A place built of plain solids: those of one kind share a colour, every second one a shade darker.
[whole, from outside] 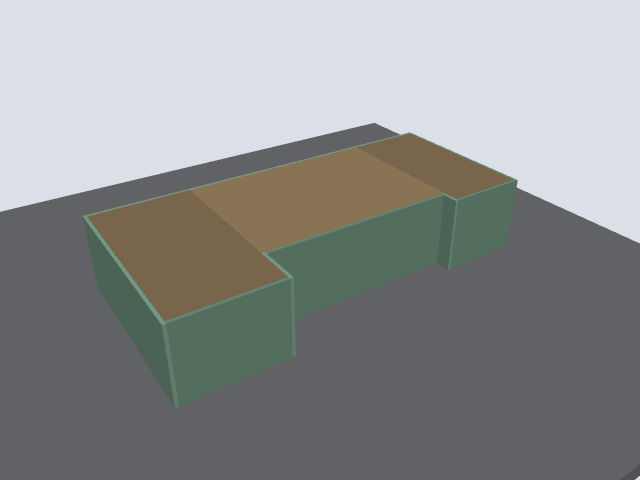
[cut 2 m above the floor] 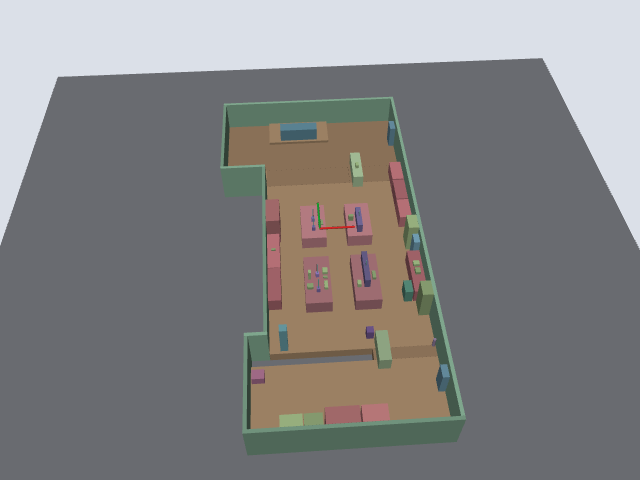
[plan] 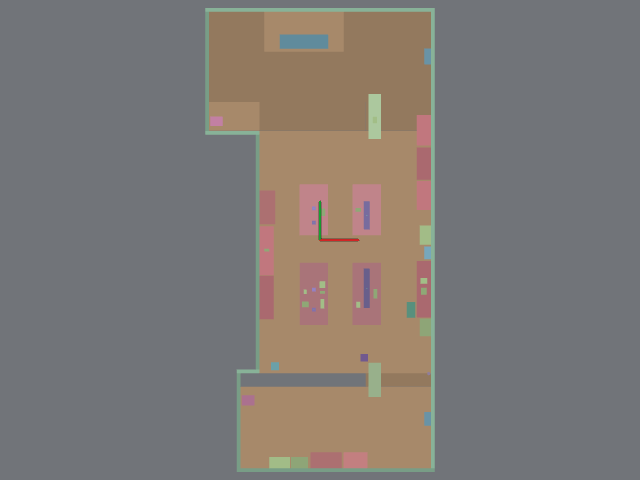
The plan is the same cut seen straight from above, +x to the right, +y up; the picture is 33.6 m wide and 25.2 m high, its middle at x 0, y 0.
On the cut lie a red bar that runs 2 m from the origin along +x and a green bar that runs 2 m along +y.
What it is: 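One storey of a laboratory for chemistry or biology, grown in wings along a spine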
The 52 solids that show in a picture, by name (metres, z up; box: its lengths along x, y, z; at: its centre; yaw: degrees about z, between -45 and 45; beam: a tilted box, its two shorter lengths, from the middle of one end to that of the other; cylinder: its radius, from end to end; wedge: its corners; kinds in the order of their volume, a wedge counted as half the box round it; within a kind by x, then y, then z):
{
 "roof_1": {"box": [11.66, 6.26, 0.85], "at": [0.0, 8.86, 4.45]},
 "roof_2": {"box": [10.01, 4.99, 0.2], "at": [0.83, -9.49, 4.77]},
 "roof_3": {"box": [9.01, 12.73, 0.91], "at": [1.33, -0.64, 4.42]},
 "floor_1": {"box": [2.66, 1.51, 0.69], "at": [-4.5, 6.49, 0.29]},
 "floor_2": {"box": [4.18, 2.11, 0.19], "at": [-0.84, 10.93, 0.73]},
 "floor_3": {"box": [5.57, 1.51, 0.69], "at": [-0.39, 6.49, 0.29]},
 "floor_4": {"box": [11.66, 4.74, 0.69], "at": [0.0, 9.61, 0.29]},
 "floor_5": {"box": [10.01, 4.29, 0.69], "at": [0.83, -9.84, 0.29]},
 "floor_6": {"box": [9.01, 12.73, 0.69], "at": [1.33, -0.64, 0.29]},
 "floor_7": {"box": [3.44, 0.7, 0.69], "at": [4.11, -7.35, 0.29]},
 "floor_8": {"box": [3.44, 1.51, 0.69], "at": [4.11, 6.49, 0.29]},
 "wall_1": {"box": [0.2, 6.26, 4.92], "at": [-5.93, 8.86, 2.41]},
 "wall_2": {"box": [2.86, 0.2, 4.92], "at": [-4.6, 5.63, 2.41]},
 "wall_3": {"box": [0.2, 4.99, 4.92], "at": [-4.27, -9.49, 2.41]},
 "wall_4": {"box": [1.2, 0.2, 4.92], "at": [-3.77, -6.9, 2.41]},
 "wall_5": {"box": [0.2, 12.33, 4.92], "at": [-3.27, -0.64, 2.41]},
 "wall_6": {"box": [12.06, 0.2, 4.92], "at": [0.0, 12.09, 2.41]},
 "wall_7": {"box": [10.41, 0.2, 4.92], "at": [0.83, -12.09, 2.41]},
 "wall_8": {"box": [0.2, 23.97, 4.92], "at": [5.93, 0.0, 2.41]},
 "island_1": {"box": [1.5, 3.28, 0.92], "at": [-0.32, -2.83, 1.1]},
 "island_2": {"box": [1.5, 2.69, 0.92], "at": [-0.32, 1.59, 1.1]},
 "island_3": {"box": [1.5, 3.28, 0.92], "at": [2.46, -2.83, 1.1]},
 "island_4": {"box": [1.5, 2.69, 0.92], "at": [2.46, 1.59, 1.1]},
 "fume_1": {"box": [0.82, 1.77, 2.4], "at": [-2.76, 1.71, 1.84]},
 "fume_2": {"box": [1.65, 0.85, 2.4], "at": [0.32, -11.56, 1.84]},
 "fume_3": {"box": [1.27, 0.85, 2.4], "at": [1.86, -11.56, 1.84]},
 "wallbench_1": {"box": [0.75, 2.29, 0.92], "at": [-2.8, -3.02, 1.1]},
 "wallbench_2": {"box": [0.75, 2.58, 0.92], "at": [-2.8, -0.56, 1.1]},
 "wallbench_3": {"box": [0.75, 2.96, 0.92], "at": [5.46, -2.58, 1.1]},
 "wallbench_4": {"box": [0.75, 1.53, 0.92], "at": [5.46, 2.34, 1.1]},
 "wallbench_5": {"box": [0.75, 1.69, 0.92], "at": [5.46, 4.01, 1.1]},
 "wallbench_6": {"box": [0.75, 1.61, 0.92], "at": [5.46, 5.76, 1.1]},
 "tall_1": {"box": [1.09, 0.6, 2.1], "at": [-2.12, -11.69, 1.69]},
 "tall_2": {"box": [0.9, 0.6, 2.1], "at": [-1.07, -11.69, 1.69]},
 "tall_3": {"box": [0.6, 0.94, 2.1], "at": [5.53, -4.59, 1.69]},
 "tall_4": {"box": [0.6, 1.02, 2.1], "at": [5.53, 0.26, 1.69]},
 "guard_1": {"box": [0.66, 1.8, 0.92], "at": [2.88, -7.35, 1.1]},
 "guard_2": {"box": [0.66, 2.36, 0.92], "at": [2.88, 6.49, 1.1]},
 "teacher_1": {"box": [2.56, 0.75, 0.92], "at": [-0.84, 10.42, 1.29]},
 "cylinders_1": {"box": [0.36, 0.72, 1.55], "at": [5.65, -9.39, 1.42]},
 "cylinders_2": {"box": [0.36, 0.67, 1.55], "at": [5.65, -0.68, 1.42]},
 "cylinders_3": {"box": [0.36, 0.85, 1.55], "at": [5.65, 9.64, 1.42]},
 "rack_1": {"box": [0.32, 2.08, 0.65], "at": [2.46, -2.53, 1.88]},
 "rack_2": {"box": [0.32, 1.49, 0.64], "at": [2.46, 1.29, 1.88]},
 "pier_1": {"box": [0.42, 0.42, 3.32], "at": [-2.37, -6.63, 2.3]},
 "trolley_1": {"box": [0.46, 0.82, 0.94], "at": [4.78, -3.67, 1.11]},
 "covers_1": {"box": [0.66, 0.5, 0.46], "at": [-5.44, 6.23, 0.87]},
 "covers_2": {"box": [0.68, 0.54, 0.53], "at": [-3.78, -8.42, 0.91]},
 "bin_1": {"box": [0.4, 0.4, 0.64], "at": [2.32, -6.18, 0.96]},
 "gear_1": {"box": [0.36, 0.3, 0.2], "at": [-0.77, -3.38, 1.66]},
 "gear_2": {"box": [0.3, 0.36, 0.2], "at": [5.46, -2.69, 1.66]},
 "gear_3": {"box": [0.36, 0.3, 0.2], "at": [5.46, -2.15, 1.66]}
}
